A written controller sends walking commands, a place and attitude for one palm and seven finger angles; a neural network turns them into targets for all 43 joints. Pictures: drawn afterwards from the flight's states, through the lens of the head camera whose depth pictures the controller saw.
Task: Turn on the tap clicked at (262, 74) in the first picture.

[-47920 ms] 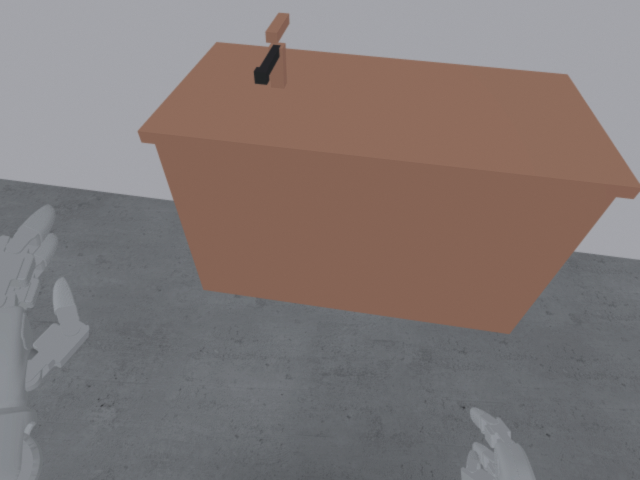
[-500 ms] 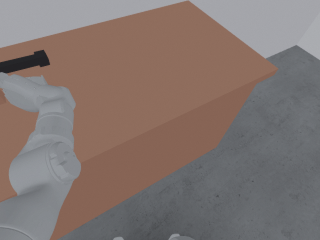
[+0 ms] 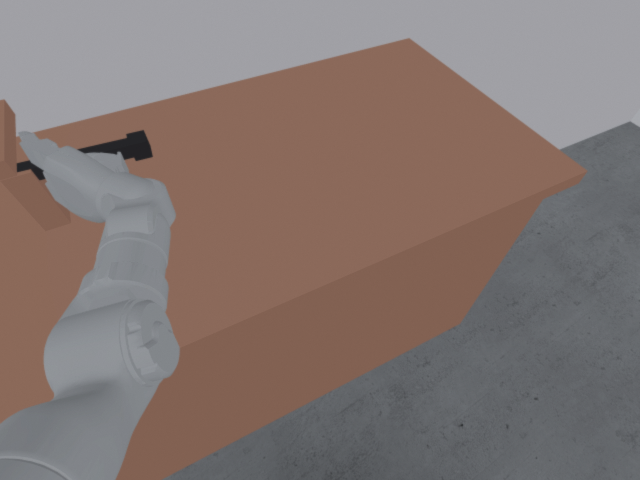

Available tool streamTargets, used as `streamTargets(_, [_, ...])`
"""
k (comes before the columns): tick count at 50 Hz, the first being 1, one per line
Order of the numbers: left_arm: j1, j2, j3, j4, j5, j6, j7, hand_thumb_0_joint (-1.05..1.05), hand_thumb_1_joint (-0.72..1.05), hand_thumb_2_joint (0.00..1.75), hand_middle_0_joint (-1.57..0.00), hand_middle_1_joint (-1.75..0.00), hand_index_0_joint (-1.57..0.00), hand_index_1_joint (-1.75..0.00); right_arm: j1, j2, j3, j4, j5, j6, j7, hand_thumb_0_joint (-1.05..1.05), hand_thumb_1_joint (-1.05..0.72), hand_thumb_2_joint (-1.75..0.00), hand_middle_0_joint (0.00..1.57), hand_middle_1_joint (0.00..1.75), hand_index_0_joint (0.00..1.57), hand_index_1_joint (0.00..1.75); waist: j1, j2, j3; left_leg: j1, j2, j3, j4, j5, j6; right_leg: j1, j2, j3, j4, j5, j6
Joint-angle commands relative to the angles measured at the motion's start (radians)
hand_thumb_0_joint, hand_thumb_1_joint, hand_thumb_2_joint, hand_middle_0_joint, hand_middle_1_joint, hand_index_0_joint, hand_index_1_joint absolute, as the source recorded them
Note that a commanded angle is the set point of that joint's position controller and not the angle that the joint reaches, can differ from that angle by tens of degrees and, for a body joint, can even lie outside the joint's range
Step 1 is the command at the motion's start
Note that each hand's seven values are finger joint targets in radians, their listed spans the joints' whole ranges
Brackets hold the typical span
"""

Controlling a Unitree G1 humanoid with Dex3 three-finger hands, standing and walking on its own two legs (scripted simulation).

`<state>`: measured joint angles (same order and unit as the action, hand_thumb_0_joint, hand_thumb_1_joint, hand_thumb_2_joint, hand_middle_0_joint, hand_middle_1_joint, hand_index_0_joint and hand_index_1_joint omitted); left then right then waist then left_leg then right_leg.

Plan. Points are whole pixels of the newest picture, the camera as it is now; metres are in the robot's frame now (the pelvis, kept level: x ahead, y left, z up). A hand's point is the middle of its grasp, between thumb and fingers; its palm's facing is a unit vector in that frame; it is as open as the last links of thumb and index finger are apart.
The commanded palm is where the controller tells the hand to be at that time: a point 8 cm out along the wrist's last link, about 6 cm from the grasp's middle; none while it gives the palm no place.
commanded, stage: lift the hand up off the lever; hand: left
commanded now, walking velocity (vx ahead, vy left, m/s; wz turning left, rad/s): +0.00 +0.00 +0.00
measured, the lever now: (139, 145) +0.57 +0.22 +0.11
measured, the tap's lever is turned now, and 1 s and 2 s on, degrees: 86 86 86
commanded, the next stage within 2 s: draw the hand back beside the body in 1.28 s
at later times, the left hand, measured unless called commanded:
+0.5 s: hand (111, 154) +0.50 +0.23 +0.15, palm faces +0.83 -0.55 -0.11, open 7.9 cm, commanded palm +0.44 +0.23 +0.16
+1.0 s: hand (102, 145) +0.49 +0.23 +0.17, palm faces +0.83 -0.55 -0.11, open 7.9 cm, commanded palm +0.43 +0.23 +0.18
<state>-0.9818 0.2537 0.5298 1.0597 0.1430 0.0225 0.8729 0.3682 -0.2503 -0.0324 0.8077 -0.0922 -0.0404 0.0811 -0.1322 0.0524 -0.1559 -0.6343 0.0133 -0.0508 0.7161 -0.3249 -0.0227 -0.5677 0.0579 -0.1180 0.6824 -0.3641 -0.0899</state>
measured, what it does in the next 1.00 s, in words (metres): stands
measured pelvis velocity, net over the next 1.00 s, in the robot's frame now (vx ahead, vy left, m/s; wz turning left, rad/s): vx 0.01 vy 0.00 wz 0.01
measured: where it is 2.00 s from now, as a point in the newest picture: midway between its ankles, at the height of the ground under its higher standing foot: outside the picture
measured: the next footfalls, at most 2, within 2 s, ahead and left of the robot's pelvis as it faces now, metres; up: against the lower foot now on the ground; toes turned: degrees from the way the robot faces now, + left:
none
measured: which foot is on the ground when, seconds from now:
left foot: down 0.00-1.00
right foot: down 0.00-1.00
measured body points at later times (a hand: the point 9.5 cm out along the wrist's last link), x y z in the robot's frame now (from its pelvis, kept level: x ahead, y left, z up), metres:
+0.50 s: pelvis +0.01 +0.01 +0.01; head +0.05 +0.00 +0.45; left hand +0.45 +0.25 +0.16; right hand +0.05 -0.24 -0.13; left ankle +0.01 +0.14 -0.71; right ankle -0.02 -0.06 -0.71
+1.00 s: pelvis +0.01 +0.00 +0.01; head +0.04 -0.01 +0.46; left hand +0.44 +0.25 +0.18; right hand +0.06 -0.25 -0.13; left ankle +0.01 +0.14 -0.71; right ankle -0.02 -0.06 -0.71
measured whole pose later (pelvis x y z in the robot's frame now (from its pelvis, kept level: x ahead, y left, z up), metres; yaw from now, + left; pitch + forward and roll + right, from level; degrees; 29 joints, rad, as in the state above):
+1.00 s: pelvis +0.01 +0.00 +0.01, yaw +0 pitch +10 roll +0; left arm -0.96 0.19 0.49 0.89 0.10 0.18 0.86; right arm 0.29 -0.24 -0.04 0.81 -0.07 -0.03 0.05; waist -0.08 0.05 -0.13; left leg -0.51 0.00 -0.04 0.63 -0.30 -0.02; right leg -0.45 0.05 -0.11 0.60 -0.34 -0.08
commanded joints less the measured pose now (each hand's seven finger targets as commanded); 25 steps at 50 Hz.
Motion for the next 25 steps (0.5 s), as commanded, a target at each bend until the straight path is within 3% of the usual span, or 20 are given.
streamTargets(1, [-0.511,0.178,-0.060,-0.234,0.027,-0.050,0.011,0.00,0.90,0.90,-0.15,-0.15,-0.15,-0.15,0.062,-0.131,-0.048,-0.061,0.000,-0.022,-0.010,0.00,-0.90,-0.90,0.20,0.30,0.20,0.30,-0.017,-0.016,-0.317,0.183,-0.022,0.027,-0.040,0.254,0.060,0.192,-0.046,0.074,-0.103,0.388,0.099])
streamTargets(3, [-0.492,0.192,-0.042,-0.237,0.028,-0.042,0.015,0.00,0.90,0.90,-0.15,-0.15,-0.15,-0.15,0.058,-0.130,-0.050,-0.063,-0.001,-0.019,-0.013,0.00,-0.90,-0.90,0.20,0.30,0.20,0.30,-0.007,-0.033,-0.323,0.182,-0.021,0.028,-0.043,0.267,0.059,0.213,-0.047,0.074,-0.103,0.410,0.100])
streamTargets(4, [-0.500,0.201,-0.035,-0.267,0.033,-0.044,0.018,0.00,0.90,0.90,-0.15,-0.15,-0.15,-0.15,0.053,-0.132,-0.051,-0.061,-0.004,-0.016,-0.013,0.00,-0.90,-0.90,0.20,0.30,0.20,0.30,0.007,0.016,-0.342,0.207,-0.021,0.026,-0.043,0.294,0.056,0.205,-0.044,0.071,-0.096,0.413,0.091])
streamTargets(8, [-0.477,0.159,-0.064,-0.295,0.037,-0.027,0.024,0.00,0.90,0.90,-0.15,-0.15,-0.15,-0.15,0.040,-0.124,-0.051,-0.070,-0.004,-0.011,-0.009,0.00,-0.90,-0.90,0.20,0.30,0.20,0.30,0.008,-0.001,-0.345,0.230,-0.016,0.028,-0.041,0.340,0.051,0.212,-0.040,0.063,-0.090,0.433,0.088])
streamTargets(10, [-0.483,0.178,-0.045,-0.296,0.033,-0.017,0.023,0.00,0.90,0.90,-0.15,-0.15,-0.15,-0.15,0.039,-0.131,-0.054,-0.067,-0.003,-0.006,-0.014,0.00,-0.90,-0.90,0.20,0.30,0.20,0.30,0.005,-0.027,-0.342,0.233,-0.014,0.024,-0.047,0.349,0.052,0.222,-0.042,0.062,-0.090,0.442,0.089])
streamTargets(13, [-0.503,0.153,-0.067,-0.333,0.030,-0.007,0.020,0.00,0.90,0.90,-0.15,-0.15,-0.15,-0.15,0.025,-0.125,-0.055,-0.071,-0.002,-0.007,-0.017,0.00,-0.90,-0.90,0.20,0.30,0.20,0.30,0.007,-0.010,-0.349,0.253,-0.015,0.030,-0.049,0.358,0.050,0.225,-0.040,0.063,-0.097,0.447,0.089])
streamTargets(14, [-0.487,0.169,-0.051,-0.347,0.031,-0.006,0.020,0.00,0.90,0.90,-0.15,-0.15,-0.15,-0.15,0.026,-0.127,-0.057,-0.069,-0.002,-0.007,-0.018,0.00,-0.90,-0.90,0.20,0.30,0.20,0.30,0.019,0.001,-0.363,0.263,-0.015,0.024,-0.050,0.374,0.048,0.230,-0.038,0.060,-0.093,0.448,0.084])
streamTargets(17, [-0.490,0.107,-0.102,-0.317,0.029,0.019,0.017,0.00,0.90,0.90,-0.15,-0.15,-0.15,-0.15,0.019,-0.123,-0.054,-0.065,-0.001,-0.007,-0.014,0.00,-0.90,-0.90,0.20,0.30,0.20,0.30,0.003,-0.012,-0.318,0.272,-0.011,0.022,-0.056,0.375,0.045,0.200,-0.035,0.052,-0.099,0.424,0.083])
streamTargets(18, [-0.476,0.130,-0.078,-0.308,0.023,0.025,0.017,0.00,0.90,0.90,-0.15,-0.15,-0.15,-0.15,0.020,-0.125,-0.054,-0.066,0.001,-0.007,-0.016,0.00,-0.90,-0.90,0.20,0.30,0.20,0.30,0.009,-0.038,-0.316,0.260,-0.014,0.024,-0.059,0.359,0.047,0.216,-0.037,0.054,-0.106,0.423,0.086])
streamTargets(19, [-0.460,0.160,-0.050,-0.306,0.020,0.029,0.017,0.00,0.90,0.90,-0.15,-0.15,-0.15,-0.15,0.017,-0.131,-0.056,-0.064,0.001,-0.005,-0.020,0.00,-0.90,-0.90,0.20,0.30,0.20,0.30,0.020,-0.023,-0.318,0.259,-0.014,0.019,-0.065,0.360,0.045,0.225,-0.037,0.055,-0.106,0.420,0.082])
streamTargets(22, [-0.480,0.140,-0.074,-0.306,0.016,0.040,0.013,0.00,0.90,0.90,-0.15,-0.15,-0.15,-0.15,0.011,-0.125,-0.050,-0.067,0.003,-0.006,-0.022,0.00,-0.90,-0.90,0.20,0.30,0.20,0.30,0.012,-0.043,-0.305,0.246,-0.017,0.025,-0.070,0.347,0.047,0.236,-0.042,0.058,-0.113,0.434,0.088])
streamTargets(24, [-0.472,0.155,-0.059,-0.332,0.021,0.041,0.015,0.00,0.90,0.90,-0.15,-0.15,-0.15,-0.15,0.007,-0.126,-0.054,-0.066,0.002,-0.006,-0.023,0.00,-0.90,-0.90,0.20,0.30,0.20,0.30,0.026,-0.016,-0.322,0.265,-0.017,0.023,-0.071,0.368,0.045,0.241,-0.040,0.057,-0.112,0.440,0.083])
streamTargets(25, [-0.489,0.141,-0.074,-0.353,0.022,0.039,0.016,0.00,0.90,0.90,-0.15,-0.15,-0.15,-0.15,0.009,-0.123,-0.053,-0.068,0.003,-0.006,-0.021,0.00,-0.90,-0.90,0.20,0.30,0.20,0.30,0.021,-0.012,-0.341,0.284,-0.014,0.021,-0.071,0.387,0.044,0.240,-0.041,0.055,-0.108,0.444,0.082])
